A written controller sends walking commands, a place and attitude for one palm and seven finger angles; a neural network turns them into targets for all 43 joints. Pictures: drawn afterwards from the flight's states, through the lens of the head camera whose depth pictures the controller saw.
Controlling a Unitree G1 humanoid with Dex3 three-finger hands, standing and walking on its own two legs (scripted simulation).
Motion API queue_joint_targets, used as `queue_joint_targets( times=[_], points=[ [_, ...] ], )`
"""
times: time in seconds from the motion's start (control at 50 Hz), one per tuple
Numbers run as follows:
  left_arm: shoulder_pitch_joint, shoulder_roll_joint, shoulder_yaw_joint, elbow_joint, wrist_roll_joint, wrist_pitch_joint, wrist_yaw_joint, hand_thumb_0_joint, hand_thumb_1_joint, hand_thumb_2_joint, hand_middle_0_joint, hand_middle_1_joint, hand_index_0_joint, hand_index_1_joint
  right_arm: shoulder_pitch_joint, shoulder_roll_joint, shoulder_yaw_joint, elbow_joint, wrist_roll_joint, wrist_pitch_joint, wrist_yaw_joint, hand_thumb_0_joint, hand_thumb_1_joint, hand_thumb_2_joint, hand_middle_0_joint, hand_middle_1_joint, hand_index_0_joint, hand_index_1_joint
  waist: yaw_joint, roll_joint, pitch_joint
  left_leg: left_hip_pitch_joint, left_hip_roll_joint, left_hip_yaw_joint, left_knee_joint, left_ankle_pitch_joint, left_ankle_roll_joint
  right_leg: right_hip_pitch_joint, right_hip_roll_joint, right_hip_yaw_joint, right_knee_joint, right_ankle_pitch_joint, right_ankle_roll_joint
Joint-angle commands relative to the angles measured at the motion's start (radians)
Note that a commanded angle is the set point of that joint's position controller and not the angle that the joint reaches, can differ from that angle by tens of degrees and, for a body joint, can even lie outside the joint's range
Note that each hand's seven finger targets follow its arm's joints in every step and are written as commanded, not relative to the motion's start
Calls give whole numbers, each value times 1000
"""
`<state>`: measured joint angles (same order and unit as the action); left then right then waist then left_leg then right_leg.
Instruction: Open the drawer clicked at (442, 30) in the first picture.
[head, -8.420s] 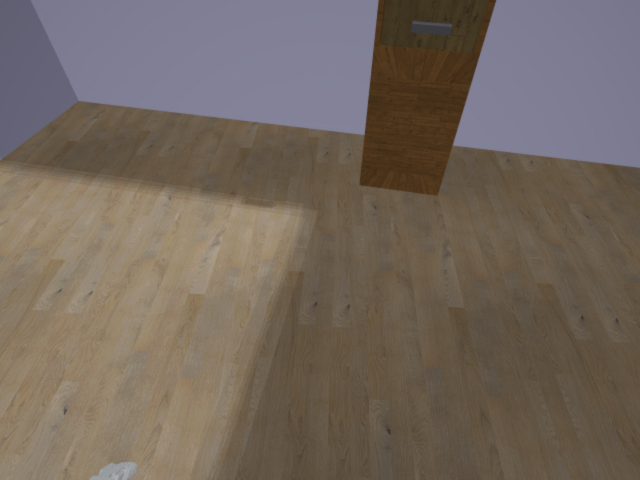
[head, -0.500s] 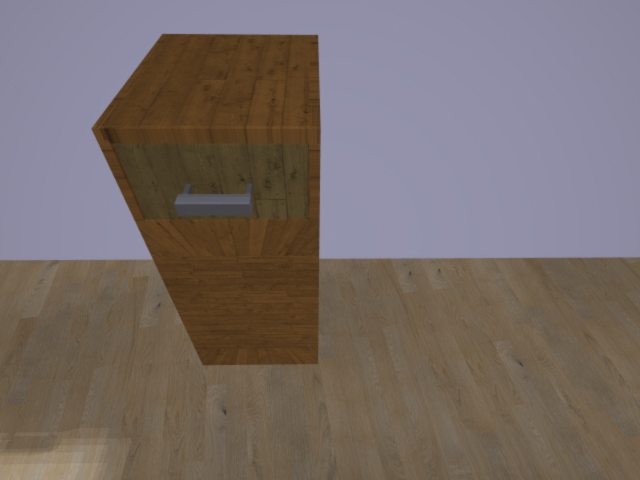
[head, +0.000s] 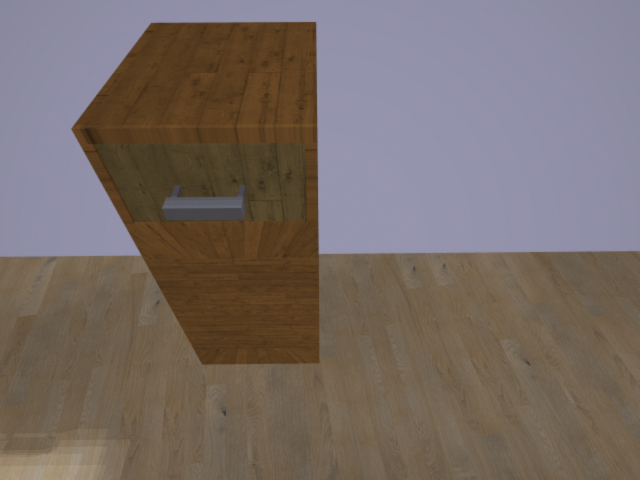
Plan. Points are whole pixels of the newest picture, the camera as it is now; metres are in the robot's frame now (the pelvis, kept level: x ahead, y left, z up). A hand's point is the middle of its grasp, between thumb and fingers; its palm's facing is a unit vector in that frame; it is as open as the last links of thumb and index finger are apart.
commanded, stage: come to a stop and stand still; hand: left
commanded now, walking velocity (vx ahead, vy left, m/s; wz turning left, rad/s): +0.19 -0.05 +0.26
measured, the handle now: (207, 199) +0.56 +0.23 +0.01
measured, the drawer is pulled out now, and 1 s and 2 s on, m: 0.00 0.00 0.00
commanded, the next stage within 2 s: look again from close up in 1.22 s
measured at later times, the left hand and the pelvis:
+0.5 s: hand out of the picture +0.06 +0.18 -0.17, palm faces +0.10 -0.97 -0.24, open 7.4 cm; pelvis +0.04 +0.00 +0.00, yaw +2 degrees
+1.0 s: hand out of the picture +0.02 +0.13 -0.16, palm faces +0.10 -0.98 -0.19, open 7.3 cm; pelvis -0.02 -0.05 +0.00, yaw +4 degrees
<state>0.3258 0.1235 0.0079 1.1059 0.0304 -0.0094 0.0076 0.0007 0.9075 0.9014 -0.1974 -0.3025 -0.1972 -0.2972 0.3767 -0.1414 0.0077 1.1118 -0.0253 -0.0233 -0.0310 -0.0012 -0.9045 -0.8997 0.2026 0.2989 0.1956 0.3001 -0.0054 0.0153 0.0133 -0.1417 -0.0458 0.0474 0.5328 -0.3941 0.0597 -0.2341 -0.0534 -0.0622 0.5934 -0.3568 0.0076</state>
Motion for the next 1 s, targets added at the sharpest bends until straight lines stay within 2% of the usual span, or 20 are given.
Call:
queue_joint_targets(
  times=[0.0, 0.02, 0.06, 0.14, 0.2, 0.22, 0.24, 0.26, 0.32, 0.46, 0.52, 0.54, 0.58, 0.6, 0.64, 0.7, 0.78, 0.84, 0.9, 0.98],
  points=[
    [223, 160, 48, 8, -1, -42, 17, 0, 900, 900, -200, -300, -200, -300, -27, -66, -23, -89, 7, -35, 5, 0, -900, -900, 200, 300, 200, 300, 74, -273, 55, -427, 21, 7, 197, 46, 8, 293, -226, 282, -179, 223, -151],
    [300, 178, 55, 28, -2, -50, 22, 0, 900, 900, -200, -300, -200, -300, -94, -60, -26, -115, 7, -34, 10, 0, -900, -900, 200, 300, 200, 300, 111, -323, 52, -517, 15, 26, 380, -167, -6, 332, -322, 405, -255, 365, -230],
    [289, 144, 54, 22, 5, -56, 38, 0, 900, 900, -200, -300, -200, -300, -156, -56, -33, -140, 11, -33, 13, 0, -900, -900, 200, 300, 200, 300, 105, -157, 70, -589, 66, -46, 567, -196, -12, 332, -378, 404, -260, 620, -297],
    [80, 149, 48, -57, 8, -41, 41, 0, 900, 900, -200, -300, -200, -300, -113, -7, -22, -114, 25, -8, 27, 0, -900, -900, 200, 300, 200, 300, 4, -126, 39, -283, 72, 0, 212, -16, -46, 92, -228, 76, -171, 754, -157],
    [67, 147, 46, -67, -11, -20, 46, 0, 900, 900, -200, -300, -200, -300, 41, -54, -30, -57, 18, -7, 11, 0, -900, -900, 200, 300, 200, 300, -53, -62, -40, 55, 76, 18, -44, 477, -46, -24, -117, -1, 36, 561, -60],
    [93, 116, 42, -78, -22, -14, 46, 0, 900, 900, -200, -300, -200, -300, 66, -129, -46, -67, 10, -13, 3, 0, -900, -900, 200, 300, 200, 300, -50, 111, -94, 148, 242, -154, -31, 879, 33, -111, -46, -44, 148, 290, -7],
    [125, 84, 35, -85, -32, -5, 48, 0, 900, 900, -200, -300, -200, -300, 71, -185, -53, -82, 17, -11, -4, 0, -900, -900, 200, 300, 200, 300, -35, 255, -149, 140, 418, -328, -94, 1217, 161, -132, 8, -20, 302, -238, 16],
    [132, 102, 35, -96, -20, 5, 53, 0, 900, 900, -200, -300, -200, -300, 33, -190, -56, -105, 20, -2, -4, 0, -900, -900, 200, 300, 200, 300, -28, 171, -133, 92, 426, -269, -109, 1150, 203, -109, -2, 27, 398, -297, -4],
    [78, 70, 31, -79, -16, 24, 49, 0, 900, 900, -200, -300, -200, -300, -118, -154, -43, -135, 10, 2, -19, 0, -900, -900, 200, 300, 200, 300, 5, 170, 3, -82, 375, -228, -161, 964, 178, -126, -33, 68, 412, -216, 6],
    [40, 70, 33, -129, -11, 37, 31, 0, 900, 900, -200, -300, -200, -300, -155, -193, -77, -169, -2, 22, -11, 0, -900, -900, 200, 300, 200, 300, 3, 94, -76, -26, 348, -179, -153, 764, 159, -107, 3, 20, 239, -124, 9],
    [55, 73, 40, -142, -9, 21, 29, 0, 900, 900, -200, -300, -200, -300, -168, -183, -84, -176, -2, 30, 1, 0, -900, -900, 200, 300, 200, 300, 25, 75, -93, -91, 291, -151, -104, 572, 102, 12, 20, -6, -2, 36, 6],
    [117, 129, 29, -129, -12, 5, 55, 0, 900, 900, -200, -300, -200, -300, -250, -224, -100, -228, 34, 13, -3, 0, -900, -900, 200, 300, 200, 300, 73, -142, -123, -43, 268, -90, 106, 534, 9, -15, -48, 132, -257, 218, 14],
    [2, 217, 47, -217, -3, -13, 52, 0, 900, 900, -200, -300, -200, -300, -159, -91, -70, -281, 11, 29, 21, 0, -900, -900, 200, 300, 200, 300, 8, -391, -118, -310, 46, -10, 279, -44, -51, 122, -241, 279, -189, 730, -40],
    [-11, 210, 36, -231, 3, -17, 48, 0, 900, 900, -200, -300, -200, -300, -161, -91, -71, -271, 7, 37, 25, 0, -900, -900, 200, 300, 200, 300, 4, -226, -137, -288, 50, -22, 336, -50, -58, 108, -238, 244, -161, 702, -126],
    [-30, 196, 51, -252, 1, -24, 58, 0, 900, 900, -200, -300, -200, -300, -168, -86, -73, -268, 9, 47, 25, 0, -900, -900, 200, 300, 200, 300, -2, -206, -106, -346, 56, -29, 437, -43, -49, 132, -210, 227, -136, 766, -169],
    [-66, 209, 49, -274, 3, -9, 53, 0, 900, 900, -200, -300, -200, -300, -173, -68, -63, -273, 14, 54, 25, 0, -900, -900, 200, 300, 200, 300, -5, -151, 2, -288, 60, -4, 332, -54, -50, -1, -201, 183, -187, 524, -196],
    [-94, 203, 44, -270, -8, 15, 44, 0, 900, 900, -200, -300, -200, -300, -53, -70, -51, -216, 7, 46, 26, 0, -900, -900, 200, 300, 200, 300, -38, -70, 95, -48, 55, 24, 48, 90, -41, -252, -127, 155, -271, -152, -134],
    [-32, 138, 30, -257, -21, 19, 33, 0, 900, 900, -200, -300, -200, -300, -34, -149, -50, -211, -9, 28, 17, 0, -900, -900, 200, 300, 200, 300, -3, 159, 128, -206, 239, -251, -229, -80, 51, -168, 8, 51, -142, -80, -50],
    [5, 138, 27, -212, -10, 13, 24, 0, 900, 900, -200, -300, -200, -300, -96, -146, -41, -201, -6, 21, 13, 0, -900, -900, 200, 300, 200, 300, 37, 148, 78, -347, 216, -238, -294, -203, 41, 54, 14, 38, -115, 18, -52],
    [37, 147, 27, -177, -10, 4, 19, 0, 900, 900, -200, -300, -200, -300, -42, -125, -33, -174, -5, 26, 12, 0, -900, -900, 200, 300, 200, 300, 21, -18, 65, -302, 140, -126, -194, -139, 7, 23, -40, 133, -266, -158, -65]
  ],
)
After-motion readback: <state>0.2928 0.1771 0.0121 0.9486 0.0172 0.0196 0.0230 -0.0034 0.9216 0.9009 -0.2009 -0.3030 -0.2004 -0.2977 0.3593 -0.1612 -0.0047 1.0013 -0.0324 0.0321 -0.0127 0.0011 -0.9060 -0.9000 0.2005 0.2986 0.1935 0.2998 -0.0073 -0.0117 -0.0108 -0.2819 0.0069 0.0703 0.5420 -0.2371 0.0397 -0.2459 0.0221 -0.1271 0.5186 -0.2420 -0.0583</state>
